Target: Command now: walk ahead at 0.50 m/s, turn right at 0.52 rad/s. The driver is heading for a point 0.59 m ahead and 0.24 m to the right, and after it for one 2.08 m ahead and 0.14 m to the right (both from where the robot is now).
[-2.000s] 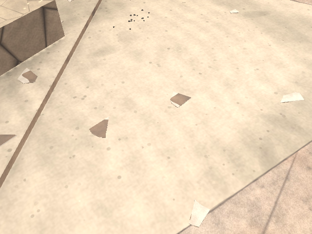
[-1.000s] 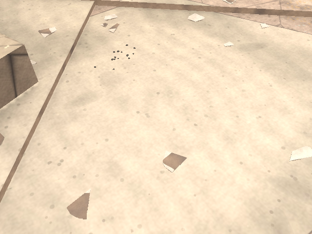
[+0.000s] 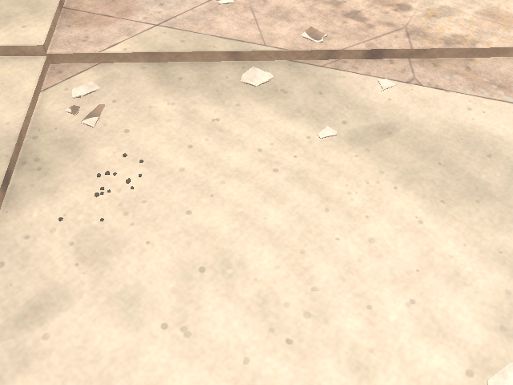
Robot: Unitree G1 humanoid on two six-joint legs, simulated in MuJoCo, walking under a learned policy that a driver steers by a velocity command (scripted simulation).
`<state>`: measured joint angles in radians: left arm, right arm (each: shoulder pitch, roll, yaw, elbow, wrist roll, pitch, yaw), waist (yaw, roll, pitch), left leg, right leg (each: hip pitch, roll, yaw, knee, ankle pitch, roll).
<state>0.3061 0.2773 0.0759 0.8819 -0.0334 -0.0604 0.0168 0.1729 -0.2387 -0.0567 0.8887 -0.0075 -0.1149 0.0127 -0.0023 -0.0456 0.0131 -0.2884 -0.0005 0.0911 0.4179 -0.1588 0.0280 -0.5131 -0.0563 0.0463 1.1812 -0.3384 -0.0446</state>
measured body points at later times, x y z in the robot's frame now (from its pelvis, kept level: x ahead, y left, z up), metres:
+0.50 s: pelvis +0.25 -0.09 -0.01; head +0.28 -0.11 +0.44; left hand +0.45 +0.13 -0.11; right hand +0.26 -0.38 -0.14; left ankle +0.18 +0.09 -0.64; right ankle +0.28 -0.17 -0.74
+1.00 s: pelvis +0.50 -0.13 -0.01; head +0.54 -0.14 +0.44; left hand +0.71 +0.07 -0.13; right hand +0.54 -0.43 -0.11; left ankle +0.63 -0.09 -0.74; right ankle +0.34 -0.19 -0.65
